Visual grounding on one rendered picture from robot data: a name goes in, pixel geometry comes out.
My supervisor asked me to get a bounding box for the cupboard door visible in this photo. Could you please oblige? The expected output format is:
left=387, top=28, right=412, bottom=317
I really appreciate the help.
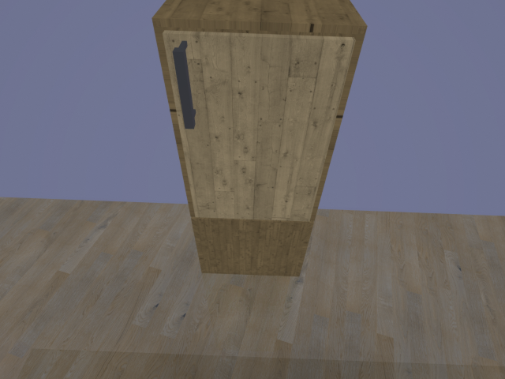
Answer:
left=163, top=30, right=356, bottom=222

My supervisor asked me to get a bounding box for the handle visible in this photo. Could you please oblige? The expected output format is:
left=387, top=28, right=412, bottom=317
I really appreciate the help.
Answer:
left=173, top=41, right=196, bottom=129

